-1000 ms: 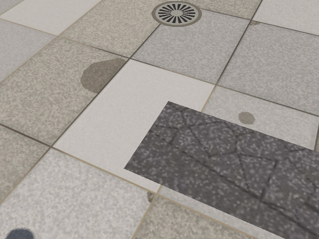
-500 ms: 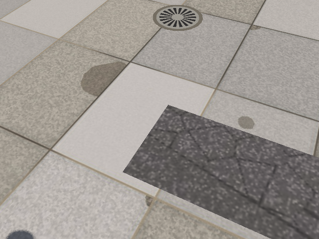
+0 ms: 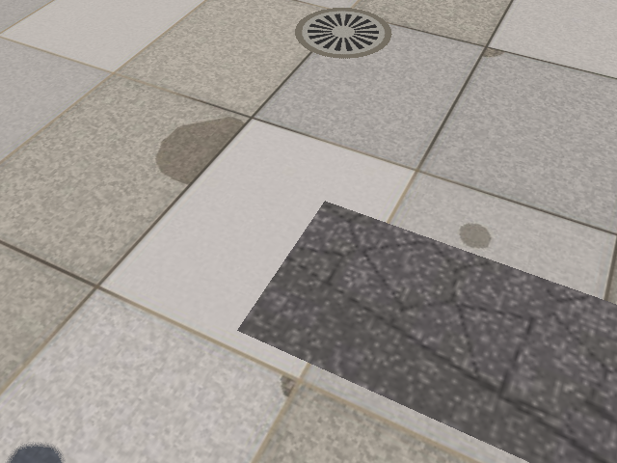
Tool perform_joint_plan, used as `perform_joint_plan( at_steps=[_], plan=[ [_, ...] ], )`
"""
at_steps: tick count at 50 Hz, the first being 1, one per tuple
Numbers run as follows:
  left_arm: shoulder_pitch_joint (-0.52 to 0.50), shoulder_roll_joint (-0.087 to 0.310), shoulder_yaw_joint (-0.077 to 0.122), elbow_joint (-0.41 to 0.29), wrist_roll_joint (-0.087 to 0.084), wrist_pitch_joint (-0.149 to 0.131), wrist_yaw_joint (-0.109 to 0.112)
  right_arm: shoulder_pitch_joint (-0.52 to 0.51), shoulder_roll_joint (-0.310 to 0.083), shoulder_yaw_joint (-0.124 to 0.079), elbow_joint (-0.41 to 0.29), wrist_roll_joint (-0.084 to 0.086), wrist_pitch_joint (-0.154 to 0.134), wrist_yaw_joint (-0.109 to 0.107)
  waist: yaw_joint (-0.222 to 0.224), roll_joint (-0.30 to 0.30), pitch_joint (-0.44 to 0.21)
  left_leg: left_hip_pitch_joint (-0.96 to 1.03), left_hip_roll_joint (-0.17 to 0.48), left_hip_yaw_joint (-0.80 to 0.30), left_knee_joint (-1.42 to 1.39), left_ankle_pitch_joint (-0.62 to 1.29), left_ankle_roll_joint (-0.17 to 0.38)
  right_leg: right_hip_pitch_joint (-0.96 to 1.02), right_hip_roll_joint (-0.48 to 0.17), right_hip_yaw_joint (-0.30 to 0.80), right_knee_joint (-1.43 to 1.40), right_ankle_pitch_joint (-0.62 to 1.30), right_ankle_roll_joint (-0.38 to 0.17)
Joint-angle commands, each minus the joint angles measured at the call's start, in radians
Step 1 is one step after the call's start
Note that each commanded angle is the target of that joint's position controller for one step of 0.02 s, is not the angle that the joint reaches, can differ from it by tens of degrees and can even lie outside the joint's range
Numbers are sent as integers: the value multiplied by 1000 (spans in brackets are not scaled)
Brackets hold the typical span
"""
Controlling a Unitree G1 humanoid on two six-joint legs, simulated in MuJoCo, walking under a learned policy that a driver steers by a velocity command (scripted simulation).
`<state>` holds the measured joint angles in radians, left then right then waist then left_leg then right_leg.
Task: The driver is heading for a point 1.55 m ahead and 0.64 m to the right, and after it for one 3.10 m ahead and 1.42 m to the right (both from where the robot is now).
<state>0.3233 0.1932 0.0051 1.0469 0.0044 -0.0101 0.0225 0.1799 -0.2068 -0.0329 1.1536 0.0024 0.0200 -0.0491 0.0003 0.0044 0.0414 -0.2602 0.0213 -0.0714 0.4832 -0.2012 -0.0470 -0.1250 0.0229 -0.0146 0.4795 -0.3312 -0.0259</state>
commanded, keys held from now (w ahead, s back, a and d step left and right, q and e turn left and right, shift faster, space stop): no key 0.60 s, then e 0.06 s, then w+e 0.34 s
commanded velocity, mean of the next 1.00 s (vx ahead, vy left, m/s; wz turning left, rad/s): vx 0.08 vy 0.00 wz -0.13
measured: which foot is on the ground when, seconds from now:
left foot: down 0.00-1.00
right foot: down 0.00-0.88, up 0.90-1.00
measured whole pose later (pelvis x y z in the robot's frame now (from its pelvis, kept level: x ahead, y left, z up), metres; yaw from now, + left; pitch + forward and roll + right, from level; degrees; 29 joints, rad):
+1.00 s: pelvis +0.07 +0.04 +0.00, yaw -10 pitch +1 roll +0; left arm 0.32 0.27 0.07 0.89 -0.05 -0.05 0.03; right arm 0.31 -0.23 -0.06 1.05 0.01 -0.12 -0.01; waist -0.01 -0.04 -0.01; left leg -0.15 -0.01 0.07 0.43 -0.29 0.03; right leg -0.41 0.03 0.11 1.08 -0.36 -0.07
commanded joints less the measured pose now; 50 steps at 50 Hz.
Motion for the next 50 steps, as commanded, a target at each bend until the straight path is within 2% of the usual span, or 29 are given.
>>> perform_joint_plan(
  at_steps=[1, 31, 33, 34, 35, 36, 37, 38, 39, 40, 41, 42, 43, 44, 45, 46, 47, 48, 49, 50],
  plan=[
    [77, 94, 15, -14, -1, -6, 3, 25, -100, -12, -21, 0, -5, -3, 1, -5, 18, 96, 2, 10, -36, 158, 43, -143, -46, 40, -125, 117, -6],
    [126, 78, 10, -13, -6, -13, 4, 65, -92, -6, -33, 2, -3, -8, 1, -8, 29, 98, -3, 17, -22, 158, 44, -166, -49, 46, -116, 137, -8],
    [78, 126, 23, -55, -11, -11, 7, 37, -121, -17, -64, 2, -3, -20, -3, -34, 34, 88, -11, 37, 13, 141, 41, -191, -64, 86, -113, 189, -29],
    [77, 130, 27, -63, -13, -9, 11, 52, -109, -16, -68, -3, -3, -25, -9, -55, 3, 99, -26, 64, 30, 44, 37, -190, -71, 110, -128, 104, -47],
    [76, 142, 35, -73, -21, -4, 17, 55, -105, -19, -75, 1, -4, -28, -7, -76, 10, 73, -54, 103, 68, -112, 36, -201, -80, 150, -149, -66, -75],
    [86, 166, 46, -85, -29, -1, 22, 46, -106, -25, -85, 4, -11, -26, 4, -103, 41, 0, -76, 134, 127, -254, 39, -208, -118, 227, -185, -294, -116],
    [115, 189, 57, -92, -37, -2, 25, 9, -98, -26, -107, 5, -26, -18, 25, -137, 93, -103, -78, 136, 196, -302, 48, -206, -187, 346, -246, -474, -166],
    [120, 214, 68, -100, -40, -11, 27, -25, -76, -21, -133, 12, -49, -7, 33, -186, 131, -175, -61, 109, 265, -267, 63, -193, -263, 477, -302, -526, -215],
    [111, 217, 74, -111, -38, -22, 29, -48, -71, -18, -150, 17, -75, 7, 33, -189, 158, -225, -29, 67, 293, -258, 76, -173, -302, 544, -319, -472, -241],
    [94, 205, 74, -121, -35, -30, 28, -52, -77, -20, -160, 25, -99, 20, 24, -180, 162, -249, -9, 41, 260, -272, 85, -133, -307, 550, -305, -389, -238],
    [61, 195, 74, -135, -39, -33, 26, -27, -83, -23, -158, 32, -119, 30, -2, -168, 149, -200, -2, 36, 165, -255, 92, -121, -281, 515, -272, -315, -214],
    [2, 193, 75, -155, -47, -28, 24, 47, -87, -29, -133, 38, -134, 37, -52, -148, 120, -47, -17, 64, 9, -159, 93, -170, -225, 444, -226, -251, -173],
    [-33, 185, 74, -177, -47, -24, 23, 138, -102, -41, -94, 35, -140, 39, -87, -123, 73, 133, -45, 89, -59, -46, 72, -242, -153, 368, -150, -161, -133],
    [-76, 140, 63, -206, -40, -25, 20, 266, -148, -60, -58, 24, -140, 37, -131, -20, 19, 310, 47, -27, -105, -64, 77, -364, -68, 267, 56, -103, -83],
    [-91, 58, 44, -255, -37, -37, 18, 393, -256, -85, -51, 12, -137, 34, -150, 266, -55, 466, 272, -404, -260, -248, 171, -555, 71, 111, 404, -161, -22],
    [-21, 84, 52, -258, -49, -50, 17, 351, -252, -71, -65, -13, -149, 41, -94, 278, -43, 401, 411, -655, -318, -303, 265, -625, 52, 197, 627, -248, -32],
    [16, 122, 63, -237, -59, -56, 8, 245, -172, -50, -104, -5, -156, 41, -42, 138, 44, 342, 403, -552, -317, -308, 259, -675, -14, 234, 717, -167, -50],
    [20, 127, 68, -221, -58, -57, 0, 178, -134, -41, -128, 10, -155, 41, -23, 80, 82, 299, 343, -394, -318, -267, 209, -670, -53, 220, 718, -61, -59],
    [11, 117, 71, -215, -53, -58, -1, 141, -137, -40, -141, 12, -150, 41, -14, 70, 86, 283, 299, -284, -328, -172, 170, -662, -75, 210, 684, 19, -62],
    [-16, 126, 79, -219, -46, -57, -7, 145, -115, -33, -138, 7, -145, 41, -21, 81, 83, 285, 259, -170, -326, -32, 138, -646, -97, 190, 650, 83, -59]
  ],
)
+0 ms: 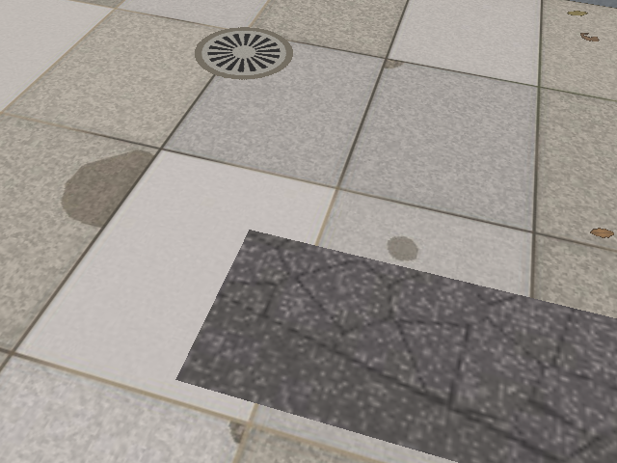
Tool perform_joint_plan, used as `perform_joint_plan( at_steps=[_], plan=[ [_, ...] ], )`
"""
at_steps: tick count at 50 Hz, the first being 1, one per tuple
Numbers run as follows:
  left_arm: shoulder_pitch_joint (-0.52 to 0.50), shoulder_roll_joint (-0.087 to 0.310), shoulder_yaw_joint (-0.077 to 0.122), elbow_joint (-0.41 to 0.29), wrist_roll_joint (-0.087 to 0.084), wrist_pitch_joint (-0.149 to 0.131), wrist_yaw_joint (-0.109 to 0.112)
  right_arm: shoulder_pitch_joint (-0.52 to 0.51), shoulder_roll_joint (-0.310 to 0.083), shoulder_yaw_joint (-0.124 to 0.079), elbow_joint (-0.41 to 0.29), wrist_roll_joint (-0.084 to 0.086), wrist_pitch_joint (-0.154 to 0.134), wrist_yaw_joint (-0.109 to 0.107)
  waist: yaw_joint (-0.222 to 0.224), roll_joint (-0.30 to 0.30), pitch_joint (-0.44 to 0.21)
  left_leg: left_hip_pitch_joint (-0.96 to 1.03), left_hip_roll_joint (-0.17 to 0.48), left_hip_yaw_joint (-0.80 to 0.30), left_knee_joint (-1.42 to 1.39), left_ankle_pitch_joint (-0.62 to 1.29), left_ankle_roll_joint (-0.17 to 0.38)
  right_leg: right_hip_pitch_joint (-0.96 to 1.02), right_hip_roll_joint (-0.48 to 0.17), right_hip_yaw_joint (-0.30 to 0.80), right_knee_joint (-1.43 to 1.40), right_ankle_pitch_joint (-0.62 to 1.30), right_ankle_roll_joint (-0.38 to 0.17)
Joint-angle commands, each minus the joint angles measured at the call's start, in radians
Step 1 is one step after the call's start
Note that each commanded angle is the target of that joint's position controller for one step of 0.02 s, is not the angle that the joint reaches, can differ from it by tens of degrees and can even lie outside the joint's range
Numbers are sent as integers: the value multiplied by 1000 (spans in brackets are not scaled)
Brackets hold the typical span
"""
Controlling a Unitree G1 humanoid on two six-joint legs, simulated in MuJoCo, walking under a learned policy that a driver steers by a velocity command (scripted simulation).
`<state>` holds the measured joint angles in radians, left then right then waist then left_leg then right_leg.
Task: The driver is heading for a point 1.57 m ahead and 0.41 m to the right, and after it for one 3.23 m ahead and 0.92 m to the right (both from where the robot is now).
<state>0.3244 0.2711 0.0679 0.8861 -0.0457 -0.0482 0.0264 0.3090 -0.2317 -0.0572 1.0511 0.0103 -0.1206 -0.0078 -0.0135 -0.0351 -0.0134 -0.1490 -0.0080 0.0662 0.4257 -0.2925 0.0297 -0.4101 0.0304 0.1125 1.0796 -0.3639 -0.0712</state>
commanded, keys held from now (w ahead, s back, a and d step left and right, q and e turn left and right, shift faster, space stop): w+e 0.56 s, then w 0.44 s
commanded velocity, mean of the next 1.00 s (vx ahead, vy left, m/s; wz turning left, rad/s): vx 0.47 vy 0.00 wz -0.43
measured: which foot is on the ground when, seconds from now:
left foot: down 0.00-0.36, up 0.38-0.90, down 0.92-1.00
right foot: up 0.00-0.36, down 0.38-0.94, up 0.96-1.00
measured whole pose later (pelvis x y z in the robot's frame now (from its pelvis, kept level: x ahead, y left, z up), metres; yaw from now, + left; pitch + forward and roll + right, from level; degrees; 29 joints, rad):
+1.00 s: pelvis +0.53 -0.15 -0.01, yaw -26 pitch +2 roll +1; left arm 0.39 0.26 0.04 0.84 -0.03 -0.06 0.00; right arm 0.11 -0.26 -0.04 0.72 0.00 -0.13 0.03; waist 0.04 -0.02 0.02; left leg -0.42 -0.05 0.05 0.52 -0.15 0.06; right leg -0.26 0.08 0.12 1.10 -0.46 -0.05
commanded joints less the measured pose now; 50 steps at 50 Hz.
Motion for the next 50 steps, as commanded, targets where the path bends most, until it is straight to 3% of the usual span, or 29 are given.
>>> perform_joint_plan(
  at_steps=[1, 3, 8, 13, 16, 17, 18, 19, 20, 21, 22, 23, 24, 26, 29, 34, 37, 40, 43, 44, 45, 46, 47, 48, 49, 50],
  plan=[
    [-27, 44, 20, -62, 8, -16, -22, 42, -70, -3, -29, -11, -1, -1, -16, 135, 110, 177, 250, -220, -259, 172, 47, -333, -108, 33, 50, 164, -6],
    [-62, 18, 18, -87, 8, -9, -38, 96, -85, -5, -16, -19, -2, -8, -30, 129, 84, 199, 237, -138, -248, 314, 66, -356, -116, -1, 55, 208, 20],
    [-243, -5, 3, -197, 11, -5, -49, 90, -135, -10, -39, -26, 13, -22, -53, 100, 140, 167, 260, -30, -283, 404, 97, -415, -126, -47, -166, 315, 51],
    [-365, -18, -10, -271, 14, -9, -87, 131, -157, -16, -51, -6, 25, -21, -66, 96, 164, 195, 283, 88, -243, 497, 87, -333, -107, -165, -342, 319, 2],
    [-318, 31, 14, -288, 14, -7, -105, 103, -206, -30, -78, 0, 39, -28, 9, 159, 80, 222, 296, 149, -68, 980, 68, -130, -18, -247, -376, 218, -62],
    [-219, 72, 35, -268, 11, -5, -107, 88, -224, -35, -90, -2, 46, -33, 71, 180, 14, 211, 297, 157, 78, 1115, 63, 3, 23, -260, -381, 185, -91],
    [-54, 128, 66, -223, 9, -1, -100, 60, -232, -37, -108, 2, 49, -35, 163, 166, -76, 128, 276, 162, 279, 1094, 43, 242, 55, -246, -451, 240, -130],
    [101, 197, 99, -180, 9, 10, -73, 53, -216, -30, -133, -3, 39, -33, 232, 78, -149, -120, 225, 155, 581, 768, 0, 541, -22, -74, -497, 225, -176],
    [57, 297, 102, -190, 18, 2, -62, 181, -43, 19, -187, -26, 8, -7, 67, -197, -274, -516, 19, 42, 965, -275, -39, 833, -320, 542, -609, 57, -362],
    [114, 219, 80, -200, 35, -9, -60, 55, -139, 1, -221, 16, -43, 8, 148, -107, -374, -608, 0, -184, 1055, -283, -12, 839, -376, 771, -796, -64, -381],
    [65, 165, 63, -180, 41, -25, -62, -55, -175, -14, -264, 51, -57, 9, 136, -73, -191, -691, 42, -178, 1022, -178, 14, 716, -344, 620, -826, 8, -316],
    [-23, 134, 51, -194, 31, -35, -65, -71, -165, -11, -271, 38, -60, 1, 77, 22, -92, -647, 87, -172, 928, -84, 24, 538, -296, 478, -828, 136, -277],
    [-101, 110, 42, -210, 33, -39, -68, -48, -164, -19, -252, 16, -51, -7, 26, 61, -49, -562, 119, -168, 851, -42, 14, 388, -247, 362, -829, 261, -244],
    [-145, 96, 35, -225, 39, -42, -65, 1, -166, -30, -258, -1, -17, -6, -29, 35, -35, -448, 150, -171, 766, 1, -10, 243, -196, 265, -863, 362, -227],
    [-93, 117, 38, -206, 28, -47, -48, -58, -131, -25, -297, -31, 10, -7, -24, 18, -5, -460, 142, -129, 644, 100, -60, 157, -162, 167, -888, 473, -233],
    [21, 111, 29, -160, 25, -39, -26, -258, -94, -7, -360, -24, 0, 3, 62, -29, 26, -454, 90, -95, 258, 430, -65, 183, -105, 78, -876, 436, -155],
    [71, 132, 29, -136, 25, -39, -22, -357, -98, -2, -394, -10, -9, 20, 104, -45, 53, -441, 65, -88, 144, 486, -48, 240, -142, 115, -872, 360, -144],
    [120, 133, 28, -111, 26, -29, -17, -418, -118, -3, -431, -7, -20, 37, 121, -42, 66, -535, 55, -96, 86, 383, -15, 413, -210, 172, -801, 439, -148],
    [109, 148, 32, -102, 28, -12, -8, -372, -138, -10, -436, -5, -27, 46, 81, -67, 44, -466, 26, -75, 46, 248, 27, 493, -238, 187, -728, 639, -122],
    [91, 156, 33, -106, 30, -8, -8, -303, -158, -20, -422, -6, -27, 42, 43, -80, -2, -349, -7, -46, 35, 222, 49, 489, -218, 169, -658, 826, -109],
    [62, 151, 27, -114, 34, -6, -10, -169, -189, -36, -391, -8, -28, 36, -30, -72, -95, -144, -8, -38, 17, 283, 85, 448, -170, 127, -514, 944, -86],
    [34, 121, 11, -141, 47, -10, -14, 16, -238, -48, -364, -23, -26, 27, -110, -18, -242, 167, 140, -189, 65, 349, 160, 269, -118, 97, -259, 771, -55],
    [194, 22, -17, -127, 37, -26, -22, 139, -303, -69, -330, -28, -15, 28, -73, 257, -398, 577, 376, -616, 44, 241, 330, -129, 59, 20, 144, 133, 31],
    [193, 75, -14, -116, 21, -39, -26, 166, -220, -50, -307, -5, -10, 34, -89, 272, -393, 589, 417, -816, -82, 63, 330, -285, 56, 93, 251, -205, 28],
    [73, 144, 4, -142, 4, -44, -29, 82, -168, -34, -321, 5, -4, 29, -87, 175, -198, 437, 380, -682, -111, -23, 274, -362, -12, 76, 284, -137, 24],
    [-11, 143, 1, -165, 10, -46, -29, -1, -149, -24, -337, -1, 5, 27, -60, 75, -88, 265, 337, -554, -146, 26, 240, -343, -66, 23, 236, -43, 24]
  ],
)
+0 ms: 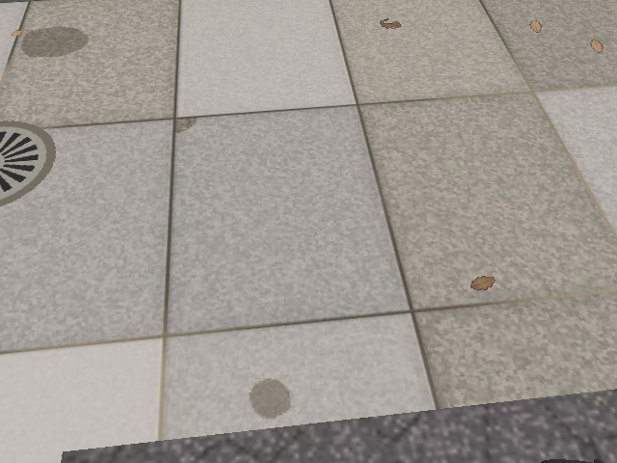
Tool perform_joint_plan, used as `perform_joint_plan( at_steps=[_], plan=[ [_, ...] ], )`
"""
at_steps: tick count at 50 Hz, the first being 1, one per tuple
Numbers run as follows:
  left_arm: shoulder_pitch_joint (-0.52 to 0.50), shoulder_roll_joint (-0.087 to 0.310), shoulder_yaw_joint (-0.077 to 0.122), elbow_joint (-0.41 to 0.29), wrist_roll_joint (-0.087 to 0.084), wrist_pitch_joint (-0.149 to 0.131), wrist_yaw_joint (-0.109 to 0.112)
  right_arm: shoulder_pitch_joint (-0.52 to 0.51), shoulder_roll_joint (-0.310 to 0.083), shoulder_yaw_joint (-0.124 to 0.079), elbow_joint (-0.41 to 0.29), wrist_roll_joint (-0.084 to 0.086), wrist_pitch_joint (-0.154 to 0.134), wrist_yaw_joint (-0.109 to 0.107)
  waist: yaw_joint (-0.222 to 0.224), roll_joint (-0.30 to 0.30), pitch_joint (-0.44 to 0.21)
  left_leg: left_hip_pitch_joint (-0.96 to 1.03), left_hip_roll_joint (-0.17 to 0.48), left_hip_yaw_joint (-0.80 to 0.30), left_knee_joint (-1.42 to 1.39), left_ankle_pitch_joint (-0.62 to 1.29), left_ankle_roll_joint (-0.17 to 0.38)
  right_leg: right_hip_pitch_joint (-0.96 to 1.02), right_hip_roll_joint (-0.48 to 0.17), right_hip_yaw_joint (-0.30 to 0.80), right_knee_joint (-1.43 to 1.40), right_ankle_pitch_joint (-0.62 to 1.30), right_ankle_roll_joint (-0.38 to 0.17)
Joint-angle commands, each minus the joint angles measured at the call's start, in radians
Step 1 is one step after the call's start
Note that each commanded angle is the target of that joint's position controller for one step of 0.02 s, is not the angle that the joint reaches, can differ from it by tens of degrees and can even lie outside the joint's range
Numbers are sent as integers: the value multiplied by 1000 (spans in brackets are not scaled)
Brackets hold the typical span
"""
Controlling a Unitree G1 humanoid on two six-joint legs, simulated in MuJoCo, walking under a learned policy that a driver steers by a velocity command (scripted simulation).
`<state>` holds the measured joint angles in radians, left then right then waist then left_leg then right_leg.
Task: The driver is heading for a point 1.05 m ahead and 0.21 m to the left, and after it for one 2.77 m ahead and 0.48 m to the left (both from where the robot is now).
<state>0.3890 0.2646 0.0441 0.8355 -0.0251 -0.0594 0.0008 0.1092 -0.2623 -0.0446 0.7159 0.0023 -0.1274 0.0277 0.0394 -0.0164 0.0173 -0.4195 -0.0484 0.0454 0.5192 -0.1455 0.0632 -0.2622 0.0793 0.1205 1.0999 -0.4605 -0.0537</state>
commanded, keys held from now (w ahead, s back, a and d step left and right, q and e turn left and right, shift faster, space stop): w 1.00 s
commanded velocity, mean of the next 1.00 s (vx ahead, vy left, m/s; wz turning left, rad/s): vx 0.50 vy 0.00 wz -0.02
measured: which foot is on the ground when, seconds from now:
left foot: down 0.00-0.46, up 0.48-0.94, down 0.96-1.00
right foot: up 0.00-0.42, down 0.44-0.98, up 1.00-1.00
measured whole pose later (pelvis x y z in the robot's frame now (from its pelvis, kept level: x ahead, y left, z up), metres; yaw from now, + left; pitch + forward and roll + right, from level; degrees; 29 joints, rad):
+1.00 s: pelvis +0.54 +0.00 +0.00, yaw +1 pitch +3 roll -1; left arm 0.38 0.30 0.06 0.89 -0.01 -0.05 0.00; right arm 0.07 -0.26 -0.03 0.71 0.00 -0.09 0.04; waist 0.06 0.00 0.02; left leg -0.49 0.01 0.04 0.55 -0.10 0.06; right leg -0.07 -0.01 -0.01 0.62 -0.48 -0.01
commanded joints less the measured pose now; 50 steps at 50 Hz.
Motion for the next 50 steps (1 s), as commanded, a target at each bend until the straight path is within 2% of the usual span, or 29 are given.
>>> perform_joint_plan(
  at_steps=[1, 2, 3, 6, 8, 12, 15, 17, 19, 20, 21, 22, 23, 24, 25, 26, 27, 28, 30, 32, 34, 38, 41, 43, 46, 47, 48, 49, 50],
  plan=[
    [-117, 134, 27, -123, 7, -35, -3, 155, -101, -28, -6, -2, 14, -4, -84, 20, -40, 403, 332, -454, -279, -37, 194, -466, -144, -9, 146, 102, 12],
    [-100, 122, 31, -120, 15, -30, -3, 135, -92, -22, -7, -11, 11, -2, -50, 44, -25, 329, 299, -396, -307, 31, 183, -413, -174, -12, 96, 139, 15],
    [-73, 101, 29, -112, 13, -22, -3, 129, -93, -23, -4, -11, 9, 1, -32, 69, -27, 287, 275, -354, -332, 75, 181, -372, -184, -22, 63, 157, 21],
    [-88, 66, 20, -119, 21, -11, 3, 149, -125, -31, 19, -2, -1, 1, -21, 84, -18, 241, 256, -250, -371, 225, 197, -381, -202, -53, -44, 223, 50],
    [-161, 58, 15, -143, 26, -16, 5, 174, -144, -37, 33, 2, 5, -7, -40, 73, -8, 253, 244, -201, -382, 275, 189, -409, -208, -64, -166, 331, 63],
    [-305, 32, 4, -178, 20, -30, -9, 240, -161, -38, 61, 15, 22, -17, -95, 73, 10, 275, 204, -123, -377, 249, 140, -351, -171, -99, -431, 539, 59],
    [-396, 40, 4, -211, 9, -37, -24, 298, -171, -39, 89, 19, 35, -18, -128, 80, 31, 352, 243, -144, -351, 215, 138, -359, -151, -106, -518, 545, 49],
    [-435, 53, 7, -234, 6, -43, -37, 315, -176, -40, 102, 20, 47, -21, -127, 87, 41, 425, 278, -164, -316, 238, 130, -379, -141, -103, -559, 482, 29],
    [-420, 73, 14, -240, 6, -49, -46, 309, -191, -45, 109, 21, 58, -28, -101, 101, 27, 476, 301, -175, -267, 310, 112, -335, -126, -108, -595, 406, 2],
    [-373, 92, 22, -230, 8, -51, -46, 293, -202, -48, 107, 21, 63, -30, -67, 112, -3, 483, 294, -164, -209, 433, 99, -253, -104, -127, -613, 379, -14],
    [-261, 123, 40, -198, 12, -52, -41, 274, -200, -45, 104, 21, 68, -33, -3, 104, -73, 462, 256, -127, -79, 572, 77, -87, -76, -154, -649, 399, -41],
    [-93, 179, 63, -156, 21, -51, -31, 268, -171, -31, 88, 10, 67, -36, 67, 77, -199, 335, 208, -87, 133, 521, 44, 187, -140, -95, -609, 455, -89],
    [46, 284, 87, -139, 43, -45, -22, 342, -80, 0, 51, -4, 50, -34, 71, -119, -362, -39, 79, -23, 518, 134, -23, 594, -398, 279, -592, 454, -222],
    [83, 249, 78, -118, 23, -37, -25, 381, -62, 10, 67, 8, 29, -26, 66, -263, -456, -256, -2, -121, 723, -434, -43, 704, -497, 604, -729, 328, -315],
    [30, 184, 57, -124, 13, -33, -24, 302, -158, -15, 53, 32, 16, -19, 74, -165, -303, -360, 63, -162, 799, -408, -35, 595, -457, 503, -761, 237, -265],
    [-37, 153, 46, -134, 13, -30, -22, 220, -164, -16, 31, 39, 12, -16, 53, -106, -187, -371, 111, -130, 773, -318, -29, 450, -413, 359, -781, 257, -226],
    [-103, 128, 36, -138, 18, -29, -26, 182, -152, -17, 24, 25, 16, -18, 19, -41, -104, -337, 145, -109, 705, -247, -35, 302, -366, 267, -820, 324, -204],
    [-145, 103, 28, -143, 25, -34, -30, 182, -148, -24, 26, 11, 27, -21, -14, -48, -67, -279, 173, -113, 646, -198, -42, 200, -333, 205, -857, 382, -191],
    [-170, 108, 31, -135, 27, -45, -34, 229, -105, -18, 41, 9, 50, -22, -56, -72, -53, -192, 185, -105, 605, -148, -59, 89, -308, 138, -917, 439, -201],
    [-161, 130, 39, -116, 25, -55, -31, 207, -94, -16, 30, 3, 62, -28, -66, -59, -31, -208, 190, -99, 544, -83, -77, 56, -300, 79, -952, 497, -214],
    [-136, 143, 43, -95, 24, -54, -21, 137, -88, -14, 8, -1, 61, -30, -51, -42, -9, -249, 196, -99, 437, 21, -87, 70, -291, 36, -968, 523, -207],
    [-82, 165, 45, -62, 15, -42, -9, -1, -61, -4, -24, 4, 47, -17, 1, -37, 21, -214, 163, -69, 179, 215, -80, 98, -257, -41, -973, 493, -164],
    [-21, 185, 49, -27, 6, -31, -8, -89, -65, -3, -56, 13, 40, -3, 38, -38, 39, -210, 141, -59, 83, 223, -71, 169, -289, -31, -949, 454, -158],
    [-3, 190, 51, -9, 2, -20, -5, -122, -76, -5, -77, 16, 35, 7, 40, -44, 49, -227, 133, -65, 38, 171, -50, 239, -320, -16, -914, 467, -147],
    [-17, 206, 58, 5, 0, -5, 2, -79, -105, -15, -78, 13, 28, 16, -2, -66, 19, -136, 104, -44, -10, 68, -9, 303, -342, -7, -828, 604, -117],
    [-39, 207, 57, 4, 0, 0, 4, 2, -125, -28, -57, 10, 26, 13, -54, -64, -28, -10, 72, -12, -42, 67, 12, 295, -313, -37, -729, 754, -97],
    [-36, 178, 46, 1, 7, 3, 6, 149, -172, -52, -13, 6, 27, 4, -116, -39, -131, 213, 70, -10, -37, 94, 42, 234, -256, -82, -545, 816, -68],
    [-24, 120, 20, -26, 35, 0, 8, 326, -253, -73, 13, -4, 32, -7, -171, 101, -289, 509, 271, -238, -10, 152, 110, 31, -186, -138, -213, 531, -25],
    [100, 20, -7, -32, 21, -23, -1, 346, -304, -81, 29, -8, 37, 1, -98, 367, -379, 784, 443, -701, -146, -74, 257, -353, -14, -98, 78, -95, 26]
  ],
)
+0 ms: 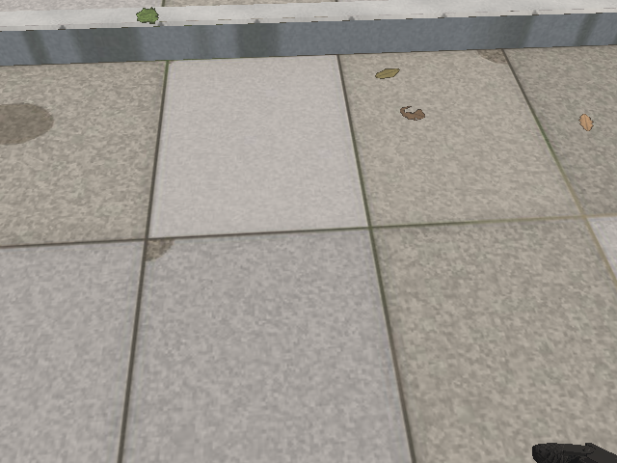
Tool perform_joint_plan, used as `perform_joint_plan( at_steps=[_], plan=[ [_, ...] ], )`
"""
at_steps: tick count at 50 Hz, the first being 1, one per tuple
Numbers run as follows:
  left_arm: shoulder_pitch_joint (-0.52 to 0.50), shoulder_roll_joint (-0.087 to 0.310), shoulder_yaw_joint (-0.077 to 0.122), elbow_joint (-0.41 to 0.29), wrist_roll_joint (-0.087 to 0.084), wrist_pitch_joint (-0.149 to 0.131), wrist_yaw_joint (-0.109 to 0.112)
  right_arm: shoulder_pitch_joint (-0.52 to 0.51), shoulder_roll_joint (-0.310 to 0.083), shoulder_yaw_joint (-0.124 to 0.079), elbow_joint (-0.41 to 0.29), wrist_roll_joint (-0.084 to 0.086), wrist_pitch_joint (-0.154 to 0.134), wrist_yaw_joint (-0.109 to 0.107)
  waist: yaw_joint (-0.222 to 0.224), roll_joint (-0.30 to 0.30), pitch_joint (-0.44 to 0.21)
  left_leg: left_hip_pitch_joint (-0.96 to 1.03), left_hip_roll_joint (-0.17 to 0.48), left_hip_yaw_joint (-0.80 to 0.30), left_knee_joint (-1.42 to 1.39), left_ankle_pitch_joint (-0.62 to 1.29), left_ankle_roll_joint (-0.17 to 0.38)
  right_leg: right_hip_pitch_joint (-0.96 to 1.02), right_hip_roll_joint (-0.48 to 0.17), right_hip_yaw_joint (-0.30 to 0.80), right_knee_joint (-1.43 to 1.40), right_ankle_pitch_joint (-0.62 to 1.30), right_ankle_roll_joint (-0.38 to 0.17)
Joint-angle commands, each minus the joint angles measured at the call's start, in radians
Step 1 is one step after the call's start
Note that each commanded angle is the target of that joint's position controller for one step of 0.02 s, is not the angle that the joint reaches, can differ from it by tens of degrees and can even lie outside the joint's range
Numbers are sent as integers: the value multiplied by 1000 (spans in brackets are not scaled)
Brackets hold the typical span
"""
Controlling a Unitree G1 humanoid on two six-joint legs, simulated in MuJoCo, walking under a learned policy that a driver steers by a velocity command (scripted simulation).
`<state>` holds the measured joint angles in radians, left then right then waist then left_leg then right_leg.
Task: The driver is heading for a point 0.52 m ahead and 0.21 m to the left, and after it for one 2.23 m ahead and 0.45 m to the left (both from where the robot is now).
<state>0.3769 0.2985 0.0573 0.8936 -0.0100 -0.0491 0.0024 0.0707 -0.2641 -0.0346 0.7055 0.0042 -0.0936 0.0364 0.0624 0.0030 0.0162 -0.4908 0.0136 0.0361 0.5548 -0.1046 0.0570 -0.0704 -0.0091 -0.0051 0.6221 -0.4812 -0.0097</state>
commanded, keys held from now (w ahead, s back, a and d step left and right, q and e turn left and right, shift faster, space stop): w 0.16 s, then w+q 0.68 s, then q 0.16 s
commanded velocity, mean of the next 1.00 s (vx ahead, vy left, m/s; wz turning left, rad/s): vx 0.48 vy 0.00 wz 0.36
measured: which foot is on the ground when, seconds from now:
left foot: down 0.00-0.48, up 0.50-0.98, down 1.00-1.00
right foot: up 0.00-0.46, down 0.48-1.00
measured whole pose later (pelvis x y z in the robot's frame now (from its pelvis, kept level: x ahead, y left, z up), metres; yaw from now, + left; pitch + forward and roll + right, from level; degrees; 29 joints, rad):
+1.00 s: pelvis +0.48 +0.04 +0.00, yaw +24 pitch +1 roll -3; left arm 0.28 0.30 0.08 0.89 -0.03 -0.05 0.02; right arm 0.09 -0.28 -0.07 0.63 0.01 -0.02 0.05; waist 0.07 0.03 0.05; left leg -0.51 0.04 0.04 0.57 -0.04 0.08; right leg 0.03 -0.07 -0.27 0.47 -0.44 0.06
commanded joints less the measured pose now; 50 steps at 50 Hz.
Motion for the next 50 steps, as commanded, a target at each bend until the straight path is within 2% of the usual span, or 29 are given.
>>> perform_joint_plan(
  at_steps=[1, 2, 3, 4, 5, 8, 11, 15, 19, 21, 22, 23, 24, 25, 26, 27, 28, 29, 30, 31, 32, 35, 39, 42, 44, 46, 48, 49, 50],
  plan=[
    [47, 100, 3, -77, -14, -50, -9, 373, -201, -65, 28, 3, 3, -6, -162, 208, -325, 820, 361, -716, -240, -250, 232, -656, 18, 135, 663, -97, -28],
    [-44, 136, 14, -104, -31, -59, -15, 307, -169, -54, 18, 4, 2, -8, -154, 145, -194, 701, 332, -574, -254, -221, 194, -706, -28, 112, 664, -5, -41],
    [-92, 121, 11, -112, -24, -61, -10, 242, -156, -48, 8, -1, 3, -7, -125, 63, -126, 571, 294, -472, -275, -118, 177, -673, -75, 85, 621, 84, -37],
    [-115, 113, 15, -116, -8, -56, -7, 199, -131, -42, 4, -6, 3, -5, -101, 49, -73, 468, 258, -397, -305, -28, 173, -640, -102, 78, 563, 139, -30],
    [-94, 99, 17, -111, -5, -46, -7, 179, -118, -37, 3, -14, -1, -4, -71, 77, -68, 404, 237, -348, -333, 24, 169, -579, -124, 85, 534, 178, -24],
    [-82, 58, 12, -104, -1, -19, -1, 184, -128, -43, 23, -6, -17, -5, -46, 76, -46, 333, 216, -256, -397, 112, 189, -551, -133, 70, 456, 237, 2],
    [-196, 47, 9, -146, 15, -22, 4, 230, -152, -51, 49, 0, -9, -20, -67, 46, -5, 340, 201, -225, -424, 148, 192, -612, -129, 66, 285, 365, 29],
    [-330, 25, 1, -178, 8, -41, -10, 281, -173, -58, 74, 11, 7, -37, -108, 57, 20, 336, 158, -175, -413, 102, 156, -546, -77, 50, 24, 540, 45],
    [-430, 40, 1, -211, -3, -59, -29, 339, -179, -64, 101, 22, 23, -46, -134, 74, 33, 379, 187, -227, -351, 53, 147, -488, -42, 57, -97, 536, 40],
    [-413, 72, 11, -211, -5, -68, -34, 328, -189, -70, 102, 23, 31, -52, -109, 94, 25, 408, 209, -274, -305, 35, 128, -433, -37, 71, -141, 480, 23],
    [-381, 87, 17, -204, -6, -73, -33, 319, -193, -73, 101, 21, 35, -54, -88, 107, 13, 412, 212, -289, -270, 51, 119, -379, -30, 62, -155, 444, 12],
    [-309, 104, 28, -182, -4, -76, -30, 308, -181, -70, 97, 20, 40, -55, -48, 107, -19, 398, 187, -281, -202, 94, 100, -273, -23, 46, -186, 426, -7],
    [-182, 147, 49, -151, 5, -79, -21, 307, -142, -56, 89, 13, 40, -54, 6, 81, -110, 339, 125, -243, -39, 124, 69, -73, -56, 66, -180, 426, -42],
    [-15, 218, 67, -133, 17, -78, -11, 305, -73, -32, 56, -10, 40, -54, 65, -63, -270, 164, 36, -166, 281, -106, 26, 203, -250, 253, -155, 413, -99],
    [16, 268, 78, -112, 20, -63, -18, 428, -12, -17, 23, 20, 23, -53, -3, -373, -356, -185, -69, -110, 570, -507, -16, 442, -426, 676, -273, 174, -229],
    [-16, 160, 52, -131, 14, -64, -21, 392, -122, -41, 47, 38, 20, -55, 22, -238, -269, -278, -8, -194, 697, -475, -20, 366, -398, 682, -322, 29, -208],
    [-66, 108, 36, -136, 8, -64, -19, 311, -164, -56, 30, 42, 23, -54, 24, -162, -158, -304, 27, -182, 712, -381, -16, 251, -367, 523, -335, 57, -170],
    [-128, 88, 28, -138, 12, -63, -21, 285, -151, -57, 29, 35, 30, -56, -8, -100, -105, -259, 65, -165, 691, -301, -23, 136, -325, 415, -358, 162, -154],
    [-169, 60, 22, -134, 15, -61, -21, 266, -139, -61, 24, 26, 37, -54, -28, -102, -57, -235, 90, -163, 648, -249, -29, 55, -292, 331, -386, 237, -151],
    [-190, 56, 21, -129, 21, -63, -18, 273, -121, -63, 20, 27, 47, -49, -51, -132, -39, -186, 115, -161, 625, -213, -33, -8, -273, 262, -415, 287, -145],
    [-200, 55, 23, -122, 22, -68, -17, 274, -103, -61, 17, 29, 56, -45, -58, -135, -28, -165, 122, -149, 614, -193, -38, -40, -261, 212, -441, 326, -151],
    [-192, 87, 37, -99, 21, -78, -11, 229, -81, -59, -14, 22, 74, -43, -63, -89, 0, -206, 131, -146, 554, -112, -55, -54, -269, 106, -482, 440, -176],
    [-177, 118, 46, -79, 21, -67, 0, 144, -68, -52, -46, 21, 69, -26, -40, -66, 23, -216, 125, -118, 352, 57, -59, -15, -253, -30, -495, 515, -165],
    [-143, 144, 53, -66, 13, -54, 6, 37, -52, -41, -82, 18, 64, -5, 0, -50, 54, -194, 111, -58, 213, 119, -47, 19, -259, -103, -493, 525, -154],
    [-140, 158, 57, -61, 6, -38, 10, -11, -53, -41, -110, 12, 64, 6, 6, -48, 80, -173, 92, -19, 135, 104, -36, 48, -261, -148, -445, 665, -138],
    [-140, 181, 64, -58, -9, -20, 15, -10, -72, -51, -131, 7, 67, 17, -11, -74, 56, -118, 58, 18, 96, 44, -15, 92, -271, -176, -355, 862, -113],
    [-164, 207, 73, -68, -30, -7, 22, 90, -119, -75, -120, 4, 74, 20, -76, -107, -19, 25, -10, 61, 65, -28, 25, 112, -262, -193, -181, 1104, -85],
    [-185, 199, 71, -76, -39, -1, 23, 219, -160, -100, -86, 4, 75, 15, -150, -83, -85, 189, -53, 72, -14, 44, 55, 78, -230, -212, -7, 1098, -56],
    [-156, 166, 59, -78, -24, -6, 19, 329, -224, -128, -59, 1, 81, -8, -202, -2, -151, 418, -35, -1, -74, 262, 95, -75, -174, -224, 243, 869, 5]
  ],
)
